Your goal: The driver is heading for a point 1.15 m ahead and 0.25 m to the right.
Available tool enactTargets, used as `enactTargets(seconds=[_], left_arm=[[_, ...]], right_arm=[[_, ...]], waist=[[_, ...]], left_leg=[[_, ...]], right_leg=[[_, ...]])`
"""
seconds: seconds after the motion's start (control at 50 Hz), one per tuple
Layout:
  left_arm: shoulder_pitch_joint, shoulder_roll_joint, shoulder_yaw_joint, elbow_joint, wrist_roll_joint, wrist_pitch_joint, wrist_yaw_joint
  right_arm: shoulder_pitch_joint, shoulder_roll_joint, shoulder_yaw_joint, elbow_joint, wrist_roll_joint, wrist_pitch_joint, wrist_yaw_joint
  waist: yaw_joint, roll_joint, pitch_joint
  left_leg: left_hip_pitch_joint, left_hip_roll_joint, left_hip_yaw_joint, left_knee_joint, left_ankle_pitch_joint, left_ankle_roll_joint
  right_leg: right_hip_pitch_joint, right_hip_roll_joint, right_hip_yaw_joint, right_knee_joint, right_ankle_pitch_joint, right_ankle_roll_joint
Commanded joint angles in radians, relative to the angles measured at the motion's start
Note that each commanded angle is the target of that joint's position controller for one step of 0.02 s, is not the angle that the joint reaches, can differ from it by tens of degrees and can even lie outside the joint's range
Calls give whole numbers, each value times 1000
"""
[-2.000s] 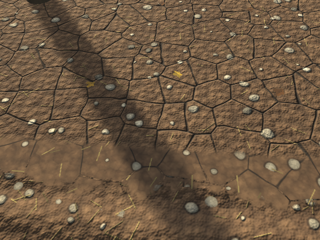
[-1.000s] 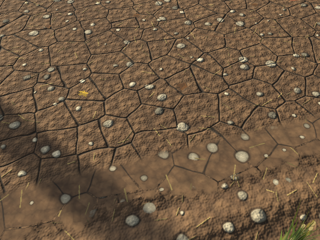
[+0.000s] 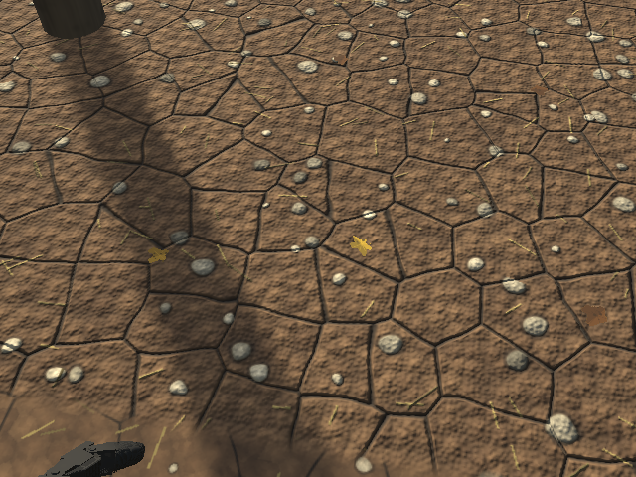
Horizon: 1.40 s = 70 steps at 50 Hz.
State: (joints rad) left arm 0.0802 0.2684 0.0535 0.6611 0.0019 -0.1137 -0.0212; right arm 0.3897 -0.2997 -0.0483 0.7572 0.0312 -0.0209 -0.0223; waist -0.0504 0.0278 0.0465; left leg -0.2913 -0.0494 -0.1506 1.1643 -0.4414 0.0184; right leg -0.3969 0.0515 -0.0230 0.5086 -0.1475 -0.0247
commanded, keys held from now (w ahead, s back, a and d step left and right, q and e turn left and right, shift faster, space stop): w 0.22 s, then w+e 0.78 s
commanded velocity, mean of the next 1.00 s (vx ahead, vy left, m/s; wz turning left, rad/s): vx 0.50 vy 0.00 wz -0.23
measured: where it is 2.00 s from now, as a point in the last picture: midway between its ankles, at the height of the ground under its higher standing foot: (399, 255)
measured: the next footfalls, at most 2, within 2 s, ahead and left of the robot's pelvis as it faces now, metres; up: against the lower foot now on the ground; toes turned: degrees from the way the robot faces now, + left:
left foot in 0.36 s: +0.36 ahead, +0.17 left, +0.00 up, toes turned +2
right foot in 0.90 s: +0.62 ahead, -0.11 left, +0.00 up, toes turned -18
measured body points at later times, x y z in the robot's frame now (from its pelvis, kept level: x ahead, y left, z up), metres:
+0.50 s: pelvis +0.27 +0.07 +0.01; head +0.31 +0.08 +0.46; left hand +0.33 +0.35 -0.12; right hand +0.44 -0.20 -0.07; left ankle +0.32 +0.16 -0.73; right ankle +0.18 -0.09 -0.64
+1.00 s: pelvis +0.53 -0.01 +0.00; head +0.57 -0.03 +0.44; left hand +0.78 +0.19 -0.09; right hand +0.52 -0.31 -0.12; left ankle +0.43 +0.17 -0.63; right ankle +0.58 -0.10 -0.73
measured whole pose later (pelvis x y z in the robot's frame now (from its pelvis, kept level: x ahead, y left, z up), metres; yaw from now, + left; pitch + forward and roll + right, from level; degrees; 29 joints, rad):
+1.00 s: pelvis +0.53 -0.01 +0.00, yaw -20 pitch +1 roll +1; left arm 0.16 0.30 0.07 0.67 -0.02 -0.04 -0.04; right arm 0.26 -0.30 -0.05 0.77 0.02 -0.09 0.00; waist -0.02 0.00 0.08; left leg -0.30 0.04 0.00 1.20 -0.45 -0.01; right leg -0.42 0.08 -0.02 0.60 -0.20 -0.10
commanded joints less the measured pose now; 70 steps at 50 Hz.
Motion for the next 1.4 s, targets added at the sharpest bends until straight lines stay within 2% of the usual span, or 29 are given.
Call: enactTargets(seconds=[0.02, 0.1, 0.14, 0.22, 0.3, 0.36, 0.38, 0.4, 0.42, 0.44, 0.48, 0.52, 0.62, 0.7, 0.8, 0.84, 0.88, 0.9, 0.92, 0.94, 0.96, 0.98, 1.02, 1.1, 1.2, 1.32, 1.36, 1.38, 1.4], left_arm=[[139, 93, 28, 7, 15, 1, 5], [138, 113, 34, 54, -7, -17, 0], [145, 146, 41, 69, -13, -15, 1], [194, 186, 45, 97, -28, 2, 2], [273, 218, 47, 135, -41, 28, 4], [271, 191, 31, 137, -29, 42, 10], [268, 112, -1, 101, 2, 37, 10], [384, 30, -23, 85, -22, 24, 14], [343, 144, 6, 102, -46, 22, 15], [277, 175, 19, 83, -56, 24, 14], [225, 151, 22, 77, -34, 36, 19], [249, 114, 21, 86, -37, 61, 16], [159, 72, 15, 42, -27, 84, 9], [30, 50, 0, -3, -23, 75, -20], [-86, 64, 0, -73, -25, 76, -46], [-55, 92, 16, -85, -24, 80, -50], [151, 161, 58, -44, -28, 87, -40], [323, 229, 94, 2, -29, 97, -22], [322, 346, 112, 4, -37, 99, -4], [336, 311, 95, -39, -26, 78, -10], [308, 239, 76, -28, -20, 62, -15], [260, 207, 67, -26, -24, 52, -14], [145, 145, 46, -51, -14, 48, -9], [153, 171, 51, -39, -14, 43, 12], [224, 195, 57, -4, -25, 60, 35], [273, 189, 59, 25, -30, 77, 42], [250, 157, 49, 19, -23, 80, 40], [256, 98, 27, 9, -11, 76, 35], [386, 37, 6, -5, -30, 67, 36]], right_arm=[[-76, -112, -29, -116, -13, -28, 7], [-99, -37, -5, -125, -16, -20, 18], [-159, -26, 8, -143, -29, -30, 25], [-296, -29, 19, -170, -21, -54, 46], [-372, -72, 3, -211, -14, -65, 55], [-134, -156, -47, -149, -22, -68, 42], [42, -242, -70, -133, -42, -61, 27], [59, -287, -74, -129, -56, -51, 29], [41, -190, -52, -130, -45, -54, 34], [-12, -143, -37, -126, -33, -58, 35], [-119, -87, -23, -120, -39, -69, 42], [-159, -66, -23, -108, -48, -86, 41], [-153, -96, -42, -60, -47, -101, 25], [-122, -138, -55, -32, -39, -87, 12], [-61, -174, -70, 9, -15, -55, 10], [-72, -203, -78, 7, -9, -40, 4], [-96, -218, -80, -2, 0, -23, -3], [-91, -193, -68, -13, -9, -28, -8], [-12, -40, -23, -65, -56, -48, 3], [-61, -79, -16, -89, -28, -89, 16], [-175, -145, -33, -120, 12, -112, 25], [-199, -138, -27, -129, 11, -124, 24], [-179, -147, -37, -107, -35, -119, 13], [-186, -99, -27, -114, -51, -81, 16], [-381, -48, -3, -160, -41, -85, 28], [-415, -111, -28, -178, -22, -108, 49], [-273, -138, -49, -141, -27, -116, 42], [-144, -175, -61, -127, -46, -121, 35], [-26, -261, -83, -97, -65, -111, 35]], waist=[[72, -78, -64], [38, -104, -21], [50, -89, -12], [103, -82, 0], [103, -92, 12], [-38, -76, -130], [-105, 54, -297], [-43, 299, -404], [-69, 179, -324], [-55, 143, -205], [1, 92, -103], [41, 95, -77], [47, 31, -10], [2, 9, 30], [-22, 9, 60], [17, 44, 7], [143, 53, -118], [223, 3, -205], [115, -279, -253], [153, -207, -438], [182, -125, -306], [143, -79, -198], [60, -43, -112], [34, -46, -72], [109, -95, -39], [103, -143, -41], [26, -153, -96], [-29, -96, -222], [-4, 163, -367]], left_leg=[[-360, 127, 1, 76, 94, -10], [-332, 158, 42, -110, 115, -16], [-334, 174, 66, -238, 221, -22], [-244, 140, 122, -485, 419, -22], [-192, 106, 120, -612, 379, 0], [195, 83, 140, -682, 358, 53], [473, 299, -77, -659, 368, 118], [650, 489, -494, -800, 124, 241], [576, 458, -514, -854, 18, 227], [481, 430, -354, -861, 52, 198], [296, 351, -161, -914, 235, 173], [202, 320, -40, -972, 356, 166], [197, 314, 143, -1030, 504, 173], [224, 308, 257, -1044, 512, 154], [372, 345, 322, -970, 644, 126], [406, 343, 352, -848, 968, 105], [351, 307, 389, -546, 1157, 68], [151, 267, 392, -278, 959, 25], [-310, 87, 355, 88, -13, -47], [-456, 2, 87, 259, -185, -51], [-549, 61, 43, 245, -84, -30], [-534, 105, 52, 156, 8, -12], [-395, 161, 49, 9, 101, -22], [-318, 152, 87, -154, 185, -78], [-228, 76, 109, -529, 504, -98], [-157, 50, 59, -676, 411, -46], [31, 53, 91, -734, 396, 4], [260, 171, -7, -707, 375, 65], [614, 387, -412, -756, 188, 226]], right_leg=[[332, -308, 386, -280, -34, -188], [224, -287, 249, -369, 88, -224], [224, -279, 194, -388, 127, -227], [223, -243, 96, -381, 162, -184], [307, -293, 156, -315, 157, -152], [239, -214, 104, -7, 322, -80], [54, -139, 50, 324, 53, -30], [-243, -15, 59, 620, -437, 15], [-332, -58, 152, 743, -417, 16], [-379, -98, 141, 756, -326, 8], [-319, -159, 126, 686, -189, 17], [-235, -177, 125, 659, -120, 27], [-302, -177, 135, 486, 45, 48], [-271, -163, 64, 265, 187, 32], [-288, -134, -8, 141, 90, -26], [-188, -74, -66, 134, -7, -65], [101, 12, -104, 82, -26, -122], [401, -9, -11, 43, 14, -166], [729, -274, 501, -3, -49, -321], [829, -398, 900, -181, -229, -434], [757, -372, 767, -226, -195, -370], [614, -327, 631, -225, -121, -331], [375, -251, 462, -241, 105, -285], [202, -203, 344, -284, 290, -286], [129, -119, 272, -261, 154, -202], [266, -188, 441, -129, 66, -166], [259, -149, 422, -9, 152, -130], [185, -100, 361, 212, 105, -97], [-141, 48, 220, 551, -203, -16]])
